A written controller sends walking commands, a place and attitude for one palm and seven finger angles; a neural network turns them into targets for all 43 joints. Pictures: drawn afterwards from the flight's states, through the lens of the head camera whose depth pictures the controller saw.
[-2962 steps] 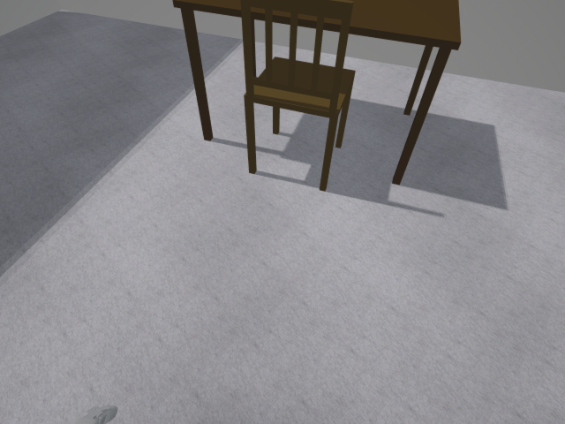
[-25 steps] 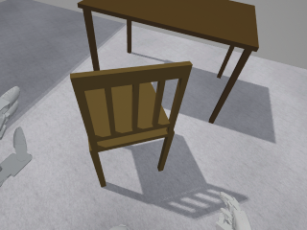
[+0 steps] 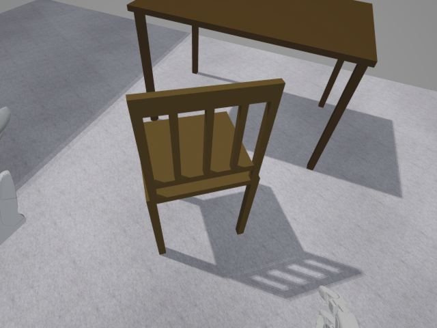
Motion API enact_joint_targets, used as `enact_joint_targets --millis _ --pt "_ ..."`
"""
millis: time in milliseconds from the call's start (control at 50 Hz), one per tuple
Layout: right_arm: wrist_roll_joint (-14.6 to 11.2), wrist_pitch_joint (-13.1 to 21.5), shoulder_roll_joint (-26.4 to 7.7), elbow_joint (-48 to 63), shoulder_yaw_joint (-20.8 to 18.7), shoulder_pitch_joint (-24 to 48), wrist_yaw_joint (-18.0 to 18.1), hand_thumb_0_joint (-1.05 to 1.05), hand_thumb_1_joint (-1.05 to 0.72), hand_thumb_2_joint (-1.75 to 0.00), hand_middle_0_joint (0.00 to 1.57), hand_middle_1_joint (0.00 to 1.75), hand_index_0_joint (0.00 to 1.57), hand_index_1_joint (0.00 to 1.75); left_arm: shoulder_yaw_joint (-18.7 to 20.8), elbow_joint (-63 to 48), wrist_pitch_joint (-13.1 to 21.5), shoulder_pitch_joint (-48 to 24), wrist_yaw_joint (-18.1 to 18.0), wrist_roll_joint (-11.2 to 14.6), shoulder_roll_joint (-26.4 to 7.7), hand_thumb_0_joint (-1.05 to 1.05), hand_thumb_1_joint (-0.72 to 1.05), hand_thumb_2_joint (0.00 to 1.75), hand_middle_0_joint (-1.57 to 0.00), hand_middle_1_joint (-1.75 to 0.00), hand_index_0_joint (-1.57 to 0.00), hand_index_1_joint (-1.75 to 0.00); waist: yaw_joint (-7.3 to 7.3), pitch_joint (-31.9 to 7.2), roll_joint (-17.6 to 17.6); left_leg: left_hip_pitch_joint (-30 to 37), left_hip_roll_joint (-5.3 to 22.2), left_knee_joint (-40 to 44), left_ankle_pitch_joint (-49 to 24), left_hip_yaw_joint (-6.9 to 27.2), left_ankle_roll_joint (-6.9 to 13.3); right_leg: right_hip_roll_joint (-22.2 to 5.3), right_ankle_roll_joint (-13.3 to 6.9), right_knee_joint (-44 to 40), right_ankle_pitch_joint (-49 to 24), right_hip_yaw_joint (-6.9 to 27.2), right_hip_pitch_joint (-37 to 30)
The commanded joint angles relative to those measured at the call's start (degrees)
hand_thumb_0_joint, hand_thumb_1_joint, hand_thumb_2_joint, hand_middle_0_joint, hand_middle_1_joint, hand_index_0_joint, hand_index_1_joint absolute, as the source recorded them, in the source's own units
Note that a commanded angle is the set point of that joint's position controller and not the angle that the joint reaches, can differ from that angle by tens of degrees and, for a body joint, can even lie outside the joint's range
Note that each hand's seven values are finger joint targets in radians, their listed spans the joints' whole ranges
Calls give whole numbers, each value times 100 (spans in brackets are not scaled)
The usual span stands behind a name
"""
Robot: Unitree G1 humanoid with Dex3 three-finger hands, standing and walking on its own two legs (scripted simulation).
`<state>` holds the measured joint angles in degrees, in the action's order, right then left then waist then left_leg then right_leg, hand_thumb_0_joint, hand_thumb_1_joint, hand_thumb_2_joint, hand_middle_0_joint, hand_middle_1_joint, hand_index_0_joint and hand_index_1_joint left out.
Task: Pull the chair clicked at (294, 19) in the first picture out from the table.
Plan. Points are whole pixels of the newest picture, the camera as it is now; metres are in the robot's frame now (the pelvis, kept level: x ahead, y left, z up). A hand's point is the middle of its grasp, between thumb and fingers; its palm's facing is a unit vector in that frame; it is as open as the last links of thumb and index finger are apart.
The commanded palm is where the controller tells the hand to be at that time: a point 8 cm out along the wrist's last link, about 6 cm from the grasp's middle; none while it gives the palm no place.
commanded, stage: stop stepping back and stand still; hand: left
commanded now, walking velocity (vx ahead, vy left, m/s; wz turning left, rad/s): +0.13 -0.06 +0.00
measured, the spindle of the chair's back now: (207, 143) +0.63 +0.04 -0.09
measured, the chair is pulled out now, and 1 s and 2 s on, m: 0.57 0.57 0.57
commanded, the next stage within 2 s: let the arm hang, fingers relaxed in 0.12 s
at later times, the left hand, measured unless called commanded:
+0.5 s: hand out of the picture +0.11 +0.13 -0.16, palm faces +0.10 -0.99 -0.09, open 7.0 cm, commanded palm none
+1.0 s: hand out of the picture +0.00 +0.16 -0.16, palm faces +0.07 -0.97 -0.22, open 7.4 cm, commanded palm none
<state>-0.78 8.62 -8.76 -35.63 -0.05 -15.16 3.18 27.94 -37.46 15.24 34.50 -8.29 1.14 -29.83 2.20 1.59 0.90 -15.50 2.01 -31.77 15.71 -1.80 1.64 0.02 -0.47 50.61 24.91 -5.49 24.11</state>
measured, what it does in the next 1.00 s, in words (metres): steps on the spot: right foot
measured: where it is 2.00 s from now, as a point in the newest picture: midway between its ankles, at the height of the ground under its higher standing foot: outside the picture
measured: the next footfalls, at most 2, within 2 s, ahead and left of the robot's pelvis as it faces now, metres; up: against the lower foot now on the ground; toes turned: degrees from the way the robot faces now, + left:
right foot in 0.12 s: +0.05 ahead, -0.10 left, +0.00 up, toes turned +1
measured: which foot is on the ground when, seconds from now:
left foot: down 0.00-1.00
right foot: up 0.00-0.10, down 0.12-1.00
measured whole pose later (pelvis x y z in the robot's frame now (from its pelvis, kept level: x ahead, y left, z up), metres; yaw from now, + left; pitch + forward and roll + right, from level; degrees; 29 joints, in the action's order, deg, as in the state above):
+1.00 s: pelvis +0.00 -0.02 +0.00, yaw +3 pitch -2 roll +0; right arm 0.6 -0.8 -8.8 -60.2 0.4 -19.6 1.6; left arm -0.5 58.2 -1.4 17.2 -1.5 -0.4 -9.0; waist 0.2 3.5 -1.7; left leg -11.1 1.3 -25.3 12.3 0.5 -1.0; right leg 2.1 -3.0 24.5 12.9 -3.0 9.8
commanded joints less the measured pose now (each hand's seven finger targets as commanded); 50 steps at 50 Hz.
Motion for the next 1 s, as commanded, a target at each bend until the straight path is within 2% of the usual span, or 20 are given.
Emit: enact_joint_targets --millis 0,60,80,120,180,200,240,260,280,300,320,340,380,400,440,480,540,600,840,980 --pt "-63 -7 -999 759 -346 359 47 0 -90 -90 20 30 20 30 789 500 59 237 -79 242 -430 0 90 90 -20 -30 -20 -30 -24 -230 -1220 -756 1118 1307 10 846 530 40 37 -1331 -385 -226 -991" --pt "-101 -87 -1030 755 -331 451 61 0 -90 -90 20 30 20 30 529 1333 -49 114 -35 233 -339 0 90 90 -20 -30 -20 -30 -26 -232 -516 -1478 838 685 1196 683 349 -58 -42 -2389 -593 -122 -2047" --pt "-103 -119 -1029 723 -348 437 54 0 -90 -90 20 30 20 30 469 1481 -83 87 -28 206 -391 0 90 90 -20 -30 -20 -30 -48 -235 241 -1644 537 2 1437 568 255 -344 -233 -2759 -486 381 -2140" --pt "-119 -123 -968 766 -384 515 47 0 -90 -90 20 30 20 30 349 1237 -128 -345 -24 245 -555 0 90 90 -20 -30 -20 -30 -29 -271 1887 -1731 -262 -2330 1107 155 -4 -1712 -896 -3751 -303 2394 -1700" --pt "-109 -11 -1027 743 -390 725 -6 0 -90 -90 20 30 20 30 -20 151 -85 -957 -49 194 -321 0 90 90 -20 -30 -20 -30 -59 -350 1677 -1073 1 -2208 957 485 -5 -1873 -1090 -3582 -744 2124 -1196" --pt "122 -226 -1171 -259 -431 490 -467 0 -90 -90 20 30 20 30 -1693 4123 -1169 -1354 527 -570 1051 0 90 90 -20 -30 -20 -30 212 -194 837 -1451 365 -2294 1140 536 -33 -2007 -1006 -2145 -2532 629 -602" --pt "181 -696 -547 -414 -288 -226 -463 0 -90 -90 20 30 20 30 -1969 4355 -1607 -1543 749 -461 1337 0 90 90 -20 -30 -20 -30 464 -57 194 167 -127 -311 32 46 -93 -1233 -540 -1663 -1567 273 321" --pt "267 -691 -618 -387 -205 -138 -454 0 -90 -90 20 30 20 30 -2130 4568 -1657 -1386 799 -372 1521 0 90 90 -20 -30 -20 -30 241 149 -453 136 -26 405 -626 424 0 -867 -237 -1176 -739 42 542" --pt "332 -622 -929 -273 -257 0 -411 0 -90 -90 20 30 20 30 -2246 4806 -1678 -1197 825 -323 1713 0 90 90 -20 -30 -20 -30 43 34 -1699 -50 787 868 -1386 1976 471 -288 99 -347 -34 30 784" --pt "388 -619 -1173 -155 -306 -9 -339 0 -90 -90 20 30 20 30 -2290 5039 -1656 -1335 785 -268 1553 0 90 90 -20 -30 -20 -30 12 -48 -1594 -34 1464 1155 -2179 2847 1043 -104 135 405 787 363 751" --pt "401 -683 -1289 -120 -309 160 -290 0 -90 -90 20 30 20 30 -2319 5307 -1643 -1387 785 -251 1425 0 90 90 -20 -30 -20 -30 -109 -168 -767 -247 1549 1106 -2122 2597 1210 -194 87 649 807 674 323" --pt "428 -649 -1171 -126 -279 346 -233 0 -90 -90 20 30 20 30 -2374 5596 -1622 -1664 791 -241 1461 0 90 90 -20 -30 -20 -30 -224 -300 -199 -380 1295 877 -2948 2338 1061 -224 99 143 525 660 -56" --pt "322 -631 -1165 -451 -230 532 -186 0 -90 -90 20 30 20 30 -2393 6508 -1603 -1395 784 -259 1339 0 90 90 -20 -30 -20 -30 -473 -751 -895 -60 841 254 -3637 1455 624 -199 109 -1240 -724 588 -919" --pt "240 -657 -1079 -553 -212 499 -183 0 -90 -90 20 30 20 30 -2385 6934 -1560 -1142 760 -246 1154 0 90 90 -20 -30 -20 -30 -532 -939 -979 -49 468 -88 -3077 1053 326 -261 20 -1913 -1846 842 -1439" --pt "110 -728 -785 -724 -184 61 -179 0 -90 -90 20 30 20 30 -2450 7512 -1451 -1225 715 -232 796 0 90 90 -20 -30 -20 -30 -253 -1101 -331 -102 -144 -473 -1020 409 -132 -1093 -528 -2359 -3618 1757 -1838" --pt "150 -783 -654 -1079 -214 -118 -158 0 -90 -90 20 30 20 30 -2455 7806 -1398 -1591 692 -242 1119 0 90 90 -20 -30 -20 -30 -110 -1024 314 200 -145 -491 -370 335 -221 -1281 -800 -2606 -3985 1863 -1705" --pt "153 -843 -513 -1363 -187 -316 -174 0 -90 -90 20 30 20 30 -2563 8005 -1444 -1830 640 -189 1308 0 90 90 -20 -30 -20 -30 -34 -509 -329 605 67 58 -1190 405 -160 -906 -524 -2670 -3262 1269 -1250" --pt "145 -863 -538 -1574 -167 -364 -148 0 -90 -90 20 30 20 30 -2622 8295 -1492 -1849 628 -144 1433 0 90 90 -20 -30 -20 -30 -116 -135 -150 440 256 391 -1534 557 -74 -643 -318 -2798 -2792 980 -1357" --pt "162 -873 -515 -2093 -92 -651 -136 0 -90 -90 20 30 20 30 -2697 9062 -1569 -1756 636 -131 1417 0 90 90 -20 -30 -20 -30 -176 405 -82 274 273 1026 -316 595 17 -515 -320 -3401 -879 1052 -1122" --pt "153 -821 -448 -2299 -52 -861 -116 0 -90 -90 20 30 20 30 -2718 9332 -1547 -1514 632 -124 1494 0 90 90 -20 -30 -20 -30 -196 312 -105 285 282 1067 -275 605 46 -511 -344 -3346 -871 1065 -1121"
